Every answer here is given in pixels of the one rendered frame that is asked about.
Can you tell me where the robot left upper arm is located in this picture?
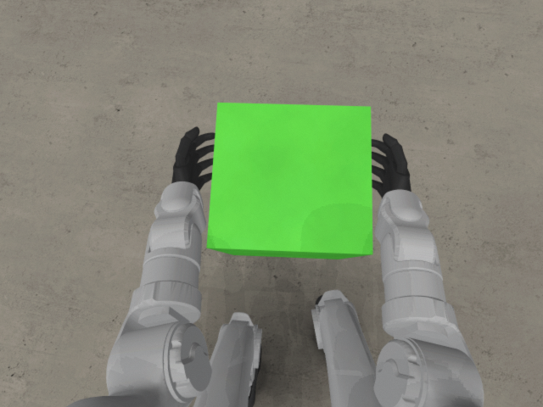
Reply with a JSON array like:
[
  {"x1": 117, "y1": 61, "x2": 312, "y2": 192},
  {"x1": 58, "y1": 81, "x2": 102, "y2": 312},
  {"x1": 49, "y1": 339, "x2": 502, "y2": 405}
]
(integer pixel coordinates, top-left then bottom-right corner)
[{"x1": 66, "y1": 321, "x2": 212, "y2": 407}]

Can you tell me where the robot right hand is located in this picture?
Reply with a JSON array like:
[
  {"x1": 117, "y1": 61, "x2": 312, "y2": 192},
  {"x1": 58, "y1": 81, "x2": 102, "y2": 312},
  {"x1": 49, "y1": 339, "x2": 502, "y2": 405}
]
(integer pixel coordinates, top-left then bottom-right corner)
[{"x1": 372, "y1": 133, "x2": 411, "y2": 198}]

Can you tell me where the carton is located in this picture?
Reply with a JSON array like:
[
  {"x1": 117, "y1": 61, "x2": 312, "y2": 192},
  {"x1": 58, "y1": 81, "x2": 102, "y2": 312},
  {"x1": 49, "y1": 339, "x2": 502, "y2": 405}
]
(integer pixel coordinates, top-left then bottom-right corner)
[{"x1": 206, "y1": 103, "x2": 373, "y2": 259}]

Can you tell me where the robot right upper arm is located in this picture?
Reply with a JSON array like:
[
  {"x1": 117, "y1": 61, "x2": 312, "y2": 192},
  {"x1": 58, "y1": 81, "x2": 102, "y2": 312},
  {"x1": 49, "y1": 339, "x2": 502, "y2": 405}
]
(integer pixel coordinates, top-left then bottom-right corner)
[{"x1": 373, "y1": 337, "x2": 484, "y2": 407}]

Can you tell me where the right robot thigh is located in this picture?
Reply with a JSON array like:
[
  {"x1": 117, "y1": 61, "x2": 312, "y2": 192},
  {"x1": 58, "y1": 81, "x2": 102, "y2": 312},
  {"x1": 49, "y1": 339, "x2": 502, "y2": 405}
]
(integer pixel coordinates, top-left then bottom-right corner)
[{"x1": 311, "y1": 298, "x2": 382, "y2": 407}]

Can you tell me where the right robot shin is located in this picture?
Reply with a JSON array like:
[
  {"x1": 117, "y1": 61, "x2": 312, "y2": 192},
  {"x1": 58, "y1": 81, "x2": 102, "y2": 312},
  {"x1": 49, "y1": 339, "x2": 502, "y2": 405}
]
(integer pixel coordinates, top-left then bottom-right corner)
[{"x1": 318, "y1": 290, "x2": 358, "y2": 318}]

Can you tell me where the robot right forearm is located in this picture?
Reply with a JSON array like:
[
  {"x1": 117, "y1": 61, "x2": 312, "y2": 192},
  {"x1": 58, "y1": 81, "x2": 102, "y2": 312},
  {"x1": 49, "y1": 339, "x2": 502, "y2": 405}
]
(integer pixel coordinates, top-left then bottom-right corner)
[{"x1": 374, "y1": 189, "x2": 484, "y2": 405}]

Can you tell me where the robot left hand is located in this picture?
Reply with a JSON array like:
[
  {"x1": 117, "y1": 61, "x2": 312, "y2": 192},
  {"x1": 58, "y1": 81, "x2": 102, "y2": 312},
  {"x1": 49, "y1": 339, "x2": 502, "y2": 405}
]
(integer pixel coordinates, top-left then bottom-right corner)
[{"x1": 172, "y1": 126, "x2": 215, "y2": 190}]

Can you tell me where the robot left forearm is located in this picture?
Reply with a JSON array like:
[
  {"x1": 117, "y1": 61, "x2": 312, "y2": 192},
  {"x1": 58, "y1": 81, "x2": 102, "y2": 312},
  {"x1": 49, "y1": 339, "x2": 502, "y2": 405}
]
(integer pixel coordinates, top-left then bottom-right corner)
[{"x1": 106, "y1": 181, "x2": 206, "y2": 391}]

